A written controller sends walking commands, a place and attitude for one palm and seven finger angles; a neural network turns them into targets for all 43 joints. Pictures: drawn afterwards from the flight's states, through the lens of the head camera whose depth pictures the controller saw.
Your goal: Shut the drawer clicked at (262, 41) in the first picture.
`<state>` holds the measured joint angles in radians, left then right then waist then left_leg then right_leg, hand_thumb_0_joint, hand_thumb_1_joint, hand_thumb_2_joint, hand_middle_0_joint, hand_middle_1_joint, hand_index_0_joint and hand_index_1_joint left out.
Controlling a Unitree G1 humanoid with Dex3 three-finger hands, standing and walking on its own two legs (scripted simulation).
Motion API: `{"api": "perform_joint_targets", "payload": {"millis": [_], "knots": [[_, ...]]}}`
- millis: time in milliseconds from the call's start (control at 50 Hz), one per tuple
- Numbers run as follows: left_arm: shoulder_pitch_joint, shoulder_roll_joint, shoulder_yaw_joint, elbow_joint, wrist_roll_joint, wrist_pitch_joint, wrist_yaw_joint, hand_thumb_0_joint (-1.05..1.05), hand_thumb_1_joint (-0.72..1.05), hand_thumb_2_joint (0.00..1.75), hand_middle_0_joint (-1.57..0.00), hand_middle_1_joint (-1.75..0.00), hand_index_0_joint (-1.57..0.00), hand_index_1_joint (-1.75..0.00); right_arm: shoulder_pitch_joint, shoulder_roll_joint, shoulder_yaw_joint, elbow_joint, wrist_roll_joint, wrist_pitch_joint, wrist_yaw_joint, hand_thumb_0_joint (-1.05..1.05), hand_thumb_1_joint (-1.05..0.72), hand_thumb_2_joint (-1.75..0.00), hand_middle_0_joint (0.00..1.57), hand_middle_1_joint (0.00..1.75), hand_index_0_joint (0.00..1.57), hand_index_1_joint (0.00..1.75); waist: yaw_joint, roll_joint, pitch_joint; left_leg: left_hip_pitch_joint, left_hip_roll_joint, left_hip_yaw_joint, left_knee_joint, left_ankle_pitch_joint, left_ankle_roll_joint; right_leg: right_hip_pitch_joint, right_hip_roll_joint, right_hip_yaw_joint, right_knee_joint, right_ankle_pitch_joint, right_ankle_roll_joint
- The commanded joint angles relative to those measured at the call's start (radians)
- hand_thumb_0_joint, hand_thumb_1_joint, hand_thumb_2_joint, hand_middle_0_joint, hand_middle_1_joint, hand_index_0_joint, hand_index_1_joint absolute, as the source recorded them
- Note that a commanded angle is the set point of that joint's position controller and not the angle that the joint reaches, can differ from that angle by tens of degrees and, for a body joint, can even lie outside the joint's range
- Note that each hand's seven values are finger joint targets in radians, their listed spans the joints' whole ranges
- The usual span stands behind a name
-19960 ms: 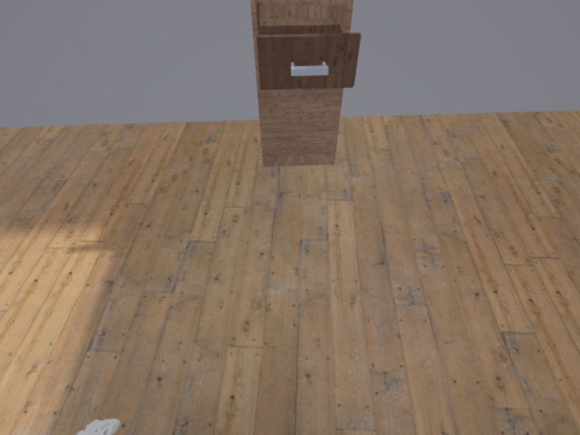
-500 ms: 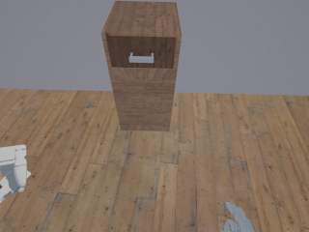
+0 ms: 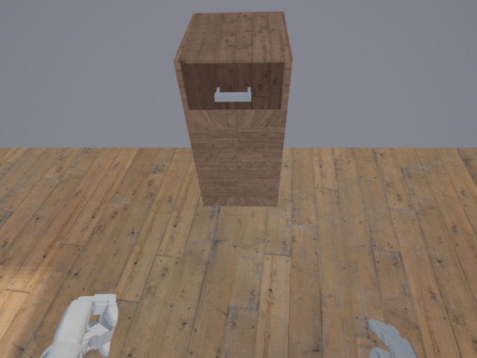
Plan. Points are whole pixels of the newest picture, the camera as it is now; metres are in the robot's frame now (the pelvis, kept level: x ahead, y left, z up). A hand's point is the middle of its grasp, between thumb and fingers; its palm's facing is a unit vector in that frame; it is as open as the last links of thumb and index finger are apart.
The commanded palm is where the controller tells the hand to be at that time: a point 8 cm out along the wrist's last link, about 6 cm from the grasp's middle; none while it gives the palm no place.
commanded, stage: let the arm hang, fingers relaxed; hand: left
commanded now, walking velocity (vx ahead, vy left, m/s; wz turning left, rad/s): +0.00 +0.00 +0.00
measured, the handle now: (233, 93) +0.95 +0.08 -0.06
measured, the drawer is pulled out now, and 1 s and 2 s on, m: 0.00 0.00 0.00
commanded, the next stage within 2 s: look to check the result in 0.94 s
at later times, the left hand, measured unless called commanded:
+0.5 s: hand out of the picture -0.05 +0.21 -0.16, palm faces +0.01 -0.96 -0.27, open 6.1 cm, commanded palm none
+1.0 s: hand out of the picture +0.03 +0.18 -0.16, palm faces +0.00 -0.97 -0.24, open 7.3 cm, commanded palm none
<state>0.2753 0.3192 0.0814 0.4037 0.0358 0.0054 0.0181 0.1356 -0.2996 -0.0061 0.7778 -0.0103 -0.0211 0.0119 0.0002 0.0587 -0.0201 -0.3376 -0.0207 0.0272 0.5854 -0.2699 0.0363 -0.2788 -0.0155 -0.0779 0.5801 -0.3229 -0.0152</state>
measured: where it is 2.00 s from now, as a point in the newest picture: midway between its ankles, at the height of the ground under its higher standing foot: outside the picture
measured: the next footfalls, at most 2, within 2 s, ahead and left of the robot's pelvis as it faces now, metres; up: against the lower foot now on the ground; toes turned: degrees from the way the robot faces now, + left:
none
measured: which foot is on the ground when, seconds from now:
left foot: down 0.00-1.00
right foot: down 0.00-1.00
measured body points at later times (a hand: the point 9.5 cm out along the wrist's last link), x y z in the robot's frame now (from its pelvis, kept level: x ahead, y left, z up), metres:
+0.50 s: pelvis -0.02 +0.00 +0.01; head +0.00 -0.01 +0.46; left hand -0.05 +0.26 -0.14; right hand -0.04 -0.22 -0.15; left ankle +0.02 +0.10 -0.73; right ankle -0.01 -0.11 -0.73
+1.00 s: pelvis -0.01 -0.01 +0.01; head +0.00 -0.02 +0.46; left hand +0.03 +0.23 -0.14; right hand +0.00 -0.26 -0.15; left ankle +0.02 +0.10 -0.73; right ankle -0.01 -0.11 -0.73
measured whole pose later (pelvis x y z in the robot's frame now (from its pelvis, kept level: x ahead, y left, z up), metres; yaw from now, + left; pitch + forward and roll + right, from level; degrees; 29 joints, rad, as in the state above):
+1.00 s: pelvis -0.01 -0.01 +0.01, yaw +0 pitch -2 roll +0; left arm 0.19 0.19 0.02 1.13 0.02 -0.01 0.02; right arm 0.23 -0.20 -0.01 1.13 -0.02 0.00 -0.03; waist -0.01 0.02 0.05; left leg -0.20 -0.01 0.02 0.39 -0.16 0.01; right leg -0.15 0.01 -0.08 0.39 -0.22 -0.04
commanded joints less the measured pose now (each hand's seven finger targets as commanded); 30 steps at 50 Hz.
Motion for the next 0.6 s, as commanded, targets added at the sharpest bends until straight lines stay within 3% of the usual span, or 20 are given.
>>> {"api": "perform_joint_targets", "payload": {"millis": [0,80,100,120,160,200,240,420,480,580], "knots": [[-0.039,0.092,-0.021,0.191,-0.011,-0.012,-0.006,0.0,0.9,0.9,-1.04,-1.21,-1.04,-1.21,0.001,-0.11,-0.031,-0.025,-0.019,0.002,-0.01,0.0,-0.9,-0.9,0.2,0.3,0.2,0.3,-0.003,-0.094,-0.004,0.049,0.114,-0.143,-0.145,0.205,0.02,0.048,-0.1,0.122,-0.136,0.136,-0.039],[-0.025,0.059,-0.048,0.407,-0.021,-0.005,-0.001,0.0,0.9,0.9,-0.88,-1.04,-0.88,-1.04,0.029,-0.057,-0.01,0.079,-0.014,0.017,-0.019,0.0,-0.9,-0.9,0.2,0.3,0.2,0.3,0.004,0.038,0.019,0.049,0.111,-0.144,-0.223,0.102,0.01,0.1,-0.088,0.127,-0.203,0.056,-0.03],[-0.015,0.052,-0.05,0.449,-0.022,-0.007,-0.002,0.0,0.9,0.9,-0.84,-0.99,-0.84,-0.99,0.04,-0.047,-0.008,0.105,-0.012,0.018,-0.022,0.0,-0.9,-0.9,0.2,0.3,0.2,0.3,0.002,0.053,0.015,0.063,0.107,-0.136,-0.228,0.084,0.007,0.101,-0.089,0.13,-0.218,0.051,-0.032],[-0.009,0.057,-0.05,0.479,-0.022,-0.011,-0.001,0.0,0.9,0.9,-0.8,-0.95,-0.8,-0.95,0.058,-0.05,-0.011,0.121,-0.01,0.018,-0.026,0.0,-0.9,-0.9,0.2,0.3,0.2,0.3,0.002,0.025,0.008,0.08,0.11,-0.138,-0.226,0.097,0.007,0.109,-0.087,0.126,-0.23,0.062,-0.034],[0.01,0.022,-0.035,0.539,-0.02,-0.012,0.002,0.0,0.9,0.9,-0.72,-0.86,-0.72,-0.86,0.085,-0.027,-0.017,0.16,-0.013,0.02,-0.033,0.0,-0.9,-0.9,0.2,0.3,0.2,0.3,0.002,0.082,0.006,0.084,0.112,-0.132,-0.238,0.05,0.009,0.119,-0.089,0.119,-0.254,0.049,-0.039],[0.013,0.025,-0.042,0.583,-0.025,-0.014,0.002,0.0,0.9,0.9,-0.64,-0.78,-0.64,-0.78,0.109,-0.022,-0.018,0.194,-0.011,0.023,-0.036,0.0,-0.9,-0.9,0.2,0.3,0.2,0.3,-0.001,0.065,0.018,0.085,0.112,-0.132,-0.244,0.029,0.008,0.116,-0.09,0.118,-0.269,0.042,-0.044],[0.008,0.024,-0.045,0.616,-0.027,-0.014,0.002,0.0,0.9,0.9,-0.56,-0.69,-0.56,-0.69,0.141,-0.02,-0.022,0.222,-0.008,0.025,-0.038,0.0,-0.9,-0.9,0.2,0.3,0.2,0.3,-0.005,-0.006,0.039,0.086,0.117,-0.137,-0.253,0.015,0.009,0.1,-0.089,0.108,-0.28,0.016,-0.045],[0.037,0.016,-0.048,0.7,-0.025,-0.014,0.009,0.0,0.9,0.9,-0.2,-0.3,-0.2,-0.3,0.196,-0.011,-0.027,0.295,-0.005,0.02,-0.045,0.0,-0.9,-0.9,0.2,0.3,0.2,0.3,-0.001,-0.043,0.07,0.096,0.127,-0.143,-0.285,0.01,0.018,0.084,-0.084,0.097,-0.267,0.017,-0.042],[0.032,0.001,-0.048,0.709,-0.024,-0.011,0.011,0.0,0.9,0.9,-0.2,-0.3,-0.2,-0.3,0.198,0.006,-0.027,0.308,-0.008,0.022,-0.045,0.0,-0.9,-0.9,0.2,0.3,0.2,0.3,-0.005,-0.06,0.116,0.08,0.125,-0.146,-0.305,-0.042,0.016,0.052,-0.082,0.096,-0.268,-0.017,-0.038],[0.02,-0.004,-0.044,0.707,-0.022,-0.013,0.012,0.0,0.9,0.9,-0.2,-0.3,-0.2,-0.3,0.192,0.011,-0.027,0.314,-0.01,0.018,-0.045,0.0,-0.9,-0.9,0.2,0.3,0.2,0.3,-0.004,-0.042,0.116,0.078,0.124,-0.147,-0.311,-0.034,0.014,0.053,-0.081,0.103,-0.264,-0.005,-0.037]]}}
